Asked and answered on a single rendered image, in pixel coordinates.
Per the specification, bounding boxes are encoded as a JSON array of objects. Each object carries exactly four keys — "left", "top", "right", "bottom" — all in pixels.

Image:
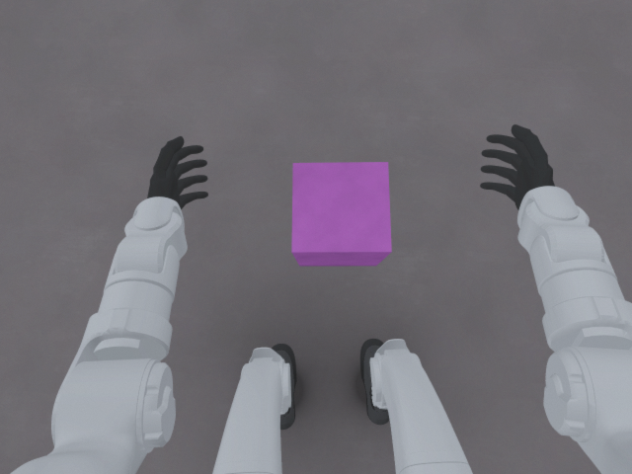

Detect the carton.
[{"left": 291, "top": 162, "right": 392, "bottom": 267}]

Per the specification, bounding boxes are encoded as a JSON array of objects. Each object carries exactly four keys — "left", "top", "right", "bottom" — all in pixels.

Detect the robot left forearm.
[{"left": 51, "top": 197, "right": 188, "bottom": 446}]

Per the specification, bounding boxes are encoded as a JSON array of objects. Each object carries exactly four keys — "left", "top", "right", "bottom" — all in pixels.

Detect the right robot thigh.
[{"left": 370, "top": 349, "right": 473, "bottom": 474}]

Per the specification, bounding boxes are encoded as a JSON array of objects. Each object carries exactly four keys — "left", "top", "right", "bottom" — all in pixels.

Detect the right robot hand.
[{"left": 480, "top": 124, "right": 555, "bottom": 210}]

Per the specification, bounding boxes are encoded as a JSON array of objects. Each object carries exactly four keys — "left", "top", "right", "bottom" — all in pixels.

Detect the robot right forearm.
[{"left": 517, "top": 186, "right": 632, "bottom": 352}]

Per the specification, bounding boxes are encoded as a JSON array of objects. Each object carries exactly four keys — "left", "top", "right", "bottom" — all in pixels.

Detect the left robot upper arm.
[{"left": 11, "top": 358, "right": 176, "bottom": 474}]

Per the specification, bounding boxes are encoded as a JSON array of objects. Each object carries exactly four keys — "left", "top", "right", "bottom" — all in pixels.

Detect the robot right foot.
[{"left": 360, "top": 339, "right": 389, "bottom": 425}]

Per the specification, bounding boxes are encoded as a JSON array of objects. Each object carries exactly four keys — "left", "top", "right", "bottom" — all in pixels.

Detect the left robot hand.
[{"left": 147, "top": 136, "right": 208, "bottom": 209}]

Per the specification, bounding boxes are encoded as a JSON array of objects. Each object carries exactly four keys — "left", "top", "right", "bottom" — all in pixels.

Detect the right robot upper arm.
[{"left": 543, "top": 347, "right": 632, "bottom": 474}]

